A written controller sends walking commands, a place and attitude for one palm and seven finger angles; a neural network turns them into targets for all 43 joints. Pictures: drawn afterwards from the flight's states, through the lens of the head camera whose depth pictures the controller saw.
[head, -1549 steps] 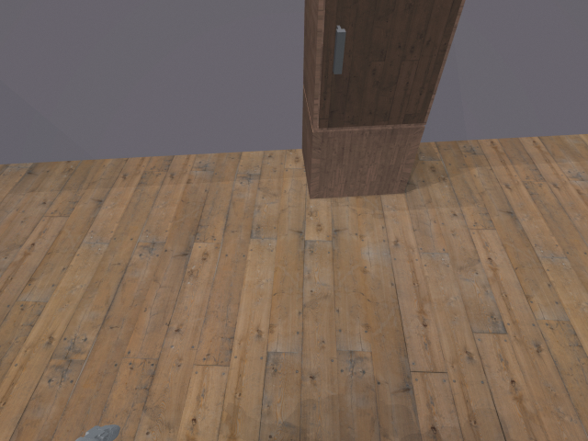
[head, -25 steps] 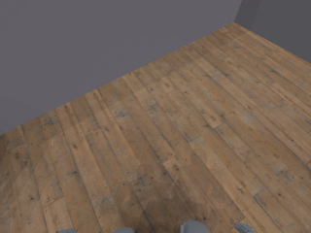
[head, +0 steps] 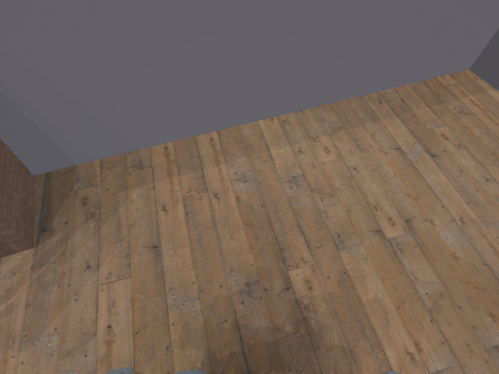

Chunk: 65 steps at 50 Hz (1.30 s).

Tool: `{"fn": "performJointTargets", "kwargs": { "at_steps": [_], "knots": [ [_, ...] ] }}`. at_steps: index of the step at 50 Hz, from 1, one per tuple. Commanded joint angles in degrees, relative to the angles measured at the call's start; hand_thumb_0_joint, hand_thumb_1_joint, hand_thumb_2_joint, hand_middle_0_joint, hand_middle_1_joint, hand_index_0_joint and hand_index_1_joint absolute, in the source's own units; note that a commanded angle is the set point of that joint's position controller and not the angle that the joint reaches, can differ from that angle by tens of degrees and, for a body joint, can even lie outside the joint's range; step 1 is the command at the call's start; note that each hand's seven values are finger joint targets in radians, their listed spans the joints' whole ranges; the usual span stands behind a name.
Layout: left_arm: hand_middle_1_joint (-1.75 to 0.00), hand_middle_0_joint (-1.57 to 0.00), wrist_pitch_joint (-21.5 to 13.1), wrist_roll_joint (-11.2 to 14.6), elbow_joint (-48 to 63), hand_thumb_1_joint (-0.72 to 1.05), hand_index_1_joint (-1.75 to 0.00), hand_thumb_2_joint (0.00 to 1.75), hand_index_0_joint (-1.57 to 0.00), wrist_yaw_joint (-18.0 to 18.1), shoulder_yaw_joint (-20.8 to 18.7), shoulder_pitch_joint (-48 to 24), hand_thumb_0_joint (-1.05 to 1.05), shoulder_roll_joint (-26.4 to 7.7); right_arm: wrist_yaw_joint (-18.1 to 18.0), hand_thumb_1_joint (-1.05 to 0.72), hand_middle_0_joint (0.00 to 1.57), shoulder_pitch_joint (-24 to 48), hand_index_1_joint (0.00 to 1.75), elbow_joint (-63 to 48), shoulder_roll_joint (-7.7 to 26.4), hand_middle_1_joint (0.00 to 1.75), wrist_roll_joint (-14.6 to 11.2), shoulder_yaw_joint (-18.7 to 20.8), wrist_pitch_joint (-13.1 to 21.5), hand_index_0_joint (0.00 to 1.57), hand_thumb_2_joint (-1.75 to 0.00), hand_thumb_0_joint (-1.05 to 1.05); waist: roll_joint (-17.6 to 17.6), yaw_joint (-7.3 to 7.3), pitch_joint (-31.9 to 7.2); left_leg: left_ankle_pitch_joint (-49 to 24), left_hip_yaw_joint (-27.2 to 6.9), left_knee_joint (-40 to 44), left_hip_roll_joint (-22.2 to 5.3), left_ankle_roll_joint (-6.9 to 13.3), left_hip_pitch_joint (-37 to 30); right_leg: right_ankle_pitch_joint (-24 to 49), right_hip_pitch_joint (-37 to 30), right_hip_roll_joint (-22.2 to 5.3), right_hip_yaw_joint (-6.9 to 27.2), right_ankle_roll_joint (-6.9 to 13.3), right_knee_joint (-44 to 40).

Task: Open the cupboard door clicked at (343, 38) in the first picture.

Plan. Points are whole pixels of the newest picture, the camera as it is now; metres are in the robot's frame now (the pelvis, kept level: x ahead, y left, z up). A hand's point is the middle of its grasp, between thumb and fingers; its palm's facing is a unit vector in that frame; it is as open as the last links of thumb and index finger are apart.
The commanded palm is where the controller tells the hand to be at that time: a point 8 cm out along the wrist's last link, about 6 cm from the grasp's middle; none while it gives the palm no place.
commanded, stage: turn to face it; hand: left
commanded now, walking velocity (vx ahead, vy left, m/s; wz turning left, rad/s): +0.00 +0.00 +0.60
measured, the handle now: out of the picture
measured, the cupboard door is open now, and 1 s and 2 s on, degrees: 40 40 40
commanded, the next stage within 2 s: take the last steps up to it in 1.70 s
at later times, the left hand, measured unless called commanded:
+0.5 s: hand out of the picture +0.03 +0.17 -0.14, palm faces +0.30 -0.92 -0.27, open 7.4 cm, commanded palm none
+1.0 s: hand out of the picture -0.01 +0.18 -0.14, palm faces +0.57 -0.76 -0.30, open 7.4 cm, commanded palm none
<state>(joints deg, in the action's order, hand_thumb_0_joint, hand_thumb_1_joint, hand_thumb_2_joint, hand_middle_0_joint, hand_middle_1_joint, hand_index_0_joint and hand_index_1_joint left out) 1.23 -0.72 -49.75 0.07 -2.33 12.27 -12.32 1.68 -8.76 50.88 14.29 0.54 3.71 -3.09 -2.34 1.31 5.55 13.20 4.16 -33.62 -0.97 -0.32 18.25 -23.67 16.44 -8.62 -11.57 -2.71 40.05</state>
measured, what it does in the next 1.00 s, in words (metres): steps on the spot, turning left: right foot, then left foot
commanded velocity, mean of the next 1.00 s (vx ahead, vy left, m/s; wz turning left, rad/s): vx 0.00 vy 0.00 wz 0.60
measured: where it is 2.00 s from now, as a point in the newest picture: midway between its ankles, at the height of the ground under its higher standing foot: outside the picture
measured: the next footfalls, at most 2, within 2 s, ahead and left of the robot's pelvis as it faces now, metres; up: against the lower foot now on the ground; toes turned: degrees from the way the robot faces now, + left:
right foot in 0.30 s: +0.06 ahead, -0.15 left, +0.00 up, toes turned +8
left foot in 0.64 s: +0.01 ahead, +0.09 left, +0.00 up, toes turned +28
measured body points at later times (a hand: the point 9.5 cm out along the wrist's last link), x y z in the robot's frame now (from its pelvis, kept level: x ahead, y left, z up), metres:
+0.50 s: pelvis +0.01 -0.04 +0.02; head +0.06 -0.04 +0.46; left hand +0.01 +0.22 -0.12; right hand +0.18 -0.27 -0.13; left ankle -0.03 +0.08 -0.66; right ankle +0.02 -0.15 -0.72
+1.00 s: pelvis +0.02 -0.06 +0.00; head +0.07 -0.04 +0.45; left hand -0.04 +0.22 -0.12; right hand +0.24 -0.23 -0.14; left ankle -0.03 +0.07 -0.71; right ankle +0.10 -0.16 -0.73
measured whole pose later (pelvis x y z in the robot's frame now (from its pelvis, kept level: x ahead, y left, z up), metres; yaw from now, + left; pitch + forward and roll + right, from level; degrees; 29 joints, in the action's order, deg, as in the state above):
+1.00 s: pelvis +0.02 -0.06 +0.00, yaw +36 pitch +1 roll +0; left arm 0.8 -1.0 -48.4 0.5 -3.3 9.1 -14.1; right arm 0.4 -10.1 52.2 13.8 0.7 4.2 -4.0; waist 1.5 0.8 4.8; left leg 22.3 -6.4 -41.5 2.6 -1.3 23.5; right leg -18.2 17.3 -2.2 -2.0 -1.0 33.6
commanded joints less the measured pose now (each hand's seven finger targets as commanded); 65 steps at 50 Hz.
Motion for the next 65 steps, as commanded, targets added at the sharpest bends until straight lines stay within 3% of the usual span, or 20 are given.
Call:
{"fn": "performJointTargets", "kwargs": {
  "at_steps": [1,5,13,15,16,20,26,29,30,31,32,37,45,46,48,52,58,62,64,65],
  "knots": [
    [-0.30,-0.20,0.46,-0.43,7.65,0.90,-0.30,0.90,-0.20,1.24,-2.47,-7.19,0.00,-7.21,-1.71,-0.90,0.20,-10.68,0.30,-1.26,14.94,0.30,1.10,3.83,1.80,0.20,-0.90,0.00,15.34,4.46,-11.16,-21.33,-29.34,12.50,-21.46,14.15,-15.11,-12.38,19.27,1.90,10.64,-1.56,25.25],
    [-0.30,-0.20,0.66,-0.19,4.01,0.90,-0.30,0.90,-0.20,0.37,-2.86,-4.20,0.00,-6.64,-2.64,-0.90,0.20,-1.84,0.30,-3.23,10.86,0.30,1.12,2.47,2.28,0.20,-0.90,0.00,11.22,0.01,-8.42,-17.95,-19.59,12.61,-12.69,9.40,-8.65,-2.31,14.71,3.45,11.63,-1.71,21.41],
    [-0.30,-0.20,-0.41,0.12,2.94,0.90,-0.30,0.90,-0.20,0.75,-3.09,3.06,0.00,-7.58,-2.08,-0.90,0.20,2.67,0.30,-4.59,10.63,0.30,0.55,3.14,1.11,0.20,-0.90,0.00,9.77,-3.36,-9.89,-10.25,-20.27,6.24,-7.04,5.64,2.35,8.26,-8.91,7.68,9.03,-0.31,-12.44],
    [-0.30,-0.20,-1.10,-1.19,3.31,0.90,-0.30,0.90,-0.20,1.52,-4.56,4.38,0.00,-15.56,-1.32,-0.90,0.20,3.40,0.30,-6.92,5.05,0.30,-0.04,2.30,1.07,0.20,-0.90,0.00,-15.96,-4.83,-7.03,18.51,-5.52,-15.74,5.83,-2.03,17.57,6.71,-14.11,-15.99,32.96,9.19,-27.13],
    [-0.30,-0.20,-1.06,-0.97,4.29,0.90,-0.30,0.90,-0.20,1.69,-4.22,3.08,0.00,-15.55,-0.92,-0.90,0.20,3.60,0.30,-7.15,7.04,0.30,0.42,2.72,0.83,0.20,-0.90,0.00,-11.77,-4.51,-6.76,21.38,-7.16,-27.53,2.81,-1.53,15.01,7.89,-7.19,-19.97,32.18,12.99,-26.91],
    [-0.30,-0.20,-1.57,-0.65,5.06,0.90,-0.30,0.90,-0.20,1.78,-2.61,-2.40,0.00,-9.42,-0.07,-0.90,0.20,3.07,0.30,-4.18,4.14,0.30,0.34,1.94,-0.19,0.20,-0.90,0.00,-10.60,-0.83,-5.08,13.02,-4.44,-32.33,-0.26,-3.14,13.92,29.27,-7.29,-9.39,14.03,9.88,-20.43],
    [-0.30,-0.20,-1.70,-1.02,1.98,0.90,-0.30,0.90,-0.20,1.64,-3.80,4.09,0.00,-12.63,0.26,-0.90,0.20,6.73,0.30,-4.96,1.84,0.30,-0.16,0.53,0.83,0.20,-0.90,0.00,-9.48,-4.29,-8.31,13.13,1.81,-7.80,1.41,-2.82,6.53,44.90,-16.30,-11.16,9.92,9.10,-13.49],
    [-0.30,-0.20,-1.44,-0.33,2.05,0.90,-0.30,0.90,-0.20,1.24,-4.23,2.55,0.00,-13.24,-0.07,-0.90,0.20,1.93,0.30,-3.84,3.82,0.30,0.09,0.85,1.20,0.20,-0.90,0.00,-8.32,-1.18,-9.33,2.26,2.30,4.72,1.81,-1.50,-3.95,41.14,-11.14,-10.24,5.77,5.25,-6.92],
    [-0.30,-0.20,-1.17,0.11,2.87,0.90,-0.30,0.90,-0.20,1.00,-4.11,1.64,0.00,-12.28,-0.19,-0.90,0.20,-1.60,0.30,-3.11,6.92,0.30,0.38,1.64,1.57,0.20,-0.90,0.00,-1.66,1.01,-11.51,-7.95,-1.82,8.93,-1.90,0.38,-13.52,33.31,-3.55,-8.91,3.61,2.58,0.46],
    [-0.30,-0.20,-0.79,0.31,4.95,0.90,-0.30,0.90,-0.20,0.63,-3.28,0.78,0.00,-8.46,-0.45,-0.90,0.20,-5.18,0.30,-3.01,13.13,0.30,0.86,3.30,1.85,0.20,-0.90,0.00,15.77,2.98,-13.10,-26.65,-22.49,10.36,-17.19,7.65,-22.54,0.91,12.27,-0.64,0.98,-1.87,13.59],
    [-0.30,-0.20,-0.27,-0.13,7.18,0.90,-0.30,0.90,-0.20,0.88,-2.37,-3.09,0.00,-7.40,-0.98,-0.90,0.20,-9.15,0.30,-1.82,16.08,0.30,0.84,3.85,1.39,0.20,-0.90,0.00,17.09,4.70,-12.28,-34.12,-28.70,11.66,-23.96,14.63,-20.47,-15.73,17.64,1.93,6.59,-1.90,21.66],
    [-0.30,-0.20,0.78,-0.34,3.63,0.90,-0.30,0.90,-0.20,0.44,-3.01,-3.32,0.00,-6.97,-2.61,-0.90,0.20,-0.25,0.30,-3.59,10.62,0.30,1.09,2.34,2.18,0.20,-0.90,0.00,10.57,-0.34,-7.76,-17.06,-19.84,13.55,-12.76,9.63,-8.10,-1.75,14.35,2.89,11.93,-1.74,22.61],
    [-0.30,-0.20,-0.11,0.11,3.49,0.90,-0.30,0.90,-0.20,0.61,-2.80,0.80,0.00,-6.48,-2.09,-0.90,0.20,1.69,0.30,-3.73,11.07,0.30,0.86,3.26,1.25,0.20,-0.90,0.00,11.82,-1.91,-9.57,-13.10,-21.86,9.28,-8.40,7.43,-1.63,4.11,-3.11,8.54,8.67,-0.78,-5.10],
    [-0.30,-0.20,-0.58,0.04,3.11,0.90,-0.30,0.90,-0.20,0.79,-3.07,2.63,0.00,-7.74,-1.95,-0.90,0.20,2.48,0.30,-4.00,10.38,0.30,0.47,3.13,1.20,0.20,-0.90,0.00,10.35,-3.16,-9.53,-11.00,-21.15,6.67,-6.53,5.63,2.30,8.65,-8.93,7.86,9.31,-0.45,-12.39],
    [-0.30,-0.20,-1.41,-1.18,3.21,0.90,-0.30,0.90,-0.20,1.58,-4.58,4.94,0.00,-15.35,-1.27,-0.90,0.20,2.68,0.30,-6.06,4.54,0.30,-0.05,2.29,1.27,0.20,-0.90,0.00,-14.46,-4.81,-8.62,16.99,-6.26,-14.09,5.95,-1.94,17.13,10.21,-16.57,-15.18,31.89,8.38,-25.74],
    [-0.30,-0.20,-1.34,-0.52,4.91,0.90,-0.30,0.90,-0.20,1.96,-2.75,-2.25,0.00,-9.82,-0.38,-0.90,0.20,2.33,0.30,-3.85,5.21,0.30,0.40,2.38,0.03,0.20,-0.90,0.00,-11.80,-0.94,-5.23,14.23,-6.32,-35.22,-0.33,-2.60,14.95,26.37,-7.28,-10.75,17.80,10.55,-20.85],
    [-0.30,-0.20,-1.50,-1.05,3.12,0.90,-0.30,0.90,-0.20,1.75,-3.74,1.98,0.00,-12.91,0.40,-0.90,0.20,5.57,0.30,-4.43,2.13,0.30,-0.17,0.86,0.45,0.20,-0.90,0.00,-9.22,-3.51,-5.92,14.13,0.58,-12.72,0.58,-3.00,6.67,34.59,-10.85,-11.62,11.19,9.53,-16.93],
    [-0.30,-0.20,-0.87,-0.22,2.64,0.90,-0.30,0.90,-0.20,1.07,-4.05,1.20,0.00,-12.88,0.08,-0.90,0.20,-0.70,0.30,-3.14,4.45,0.30,0.08,1.20,1.23,0.20,-0.90,0.00,-5.63,-0.23,-8.41,0.23,0.73,6.29,1.02,-1.38,-7.31,27.88,-5.05,-9.88,6.02,4.05,-7.03],
    [-0.30,-0.20,-0.22,0.32,6.08,0.90,-0.30,0.90,-0.20,0.57,-2.40,-0.50,0.00,-6.43,-0.77,-0.90,0.20,-7.93,0.30,-2.42,15.45,0.30,0.91,3.82,1.89,0.20,-0.90,0.00,21.13,3.68,-11.31,-31.04,-29.30,12.83,-22.50,11.50,-20.26,-14.77,17.26,1.69,2.85,-2.91,15.89],
    [-0.30,-0.20,0.36,-0.38,6.79,0.90,-0.30,0.90,-0.20,0.95,-2.22,-4.13,0.00,-8.01,-1.35,-0.90,0.20,-10.62,0.30,-1.11,15.62,0.30,0.97,3.72,1.72,0.20,-0.90,0.00,14.70,4.86,-12.14,-26.95,-29.52,12.57,-23.38,14.68,-18.01,-14.63,17.85,1.73,9.17,-1.56,22.80]
  ]
}}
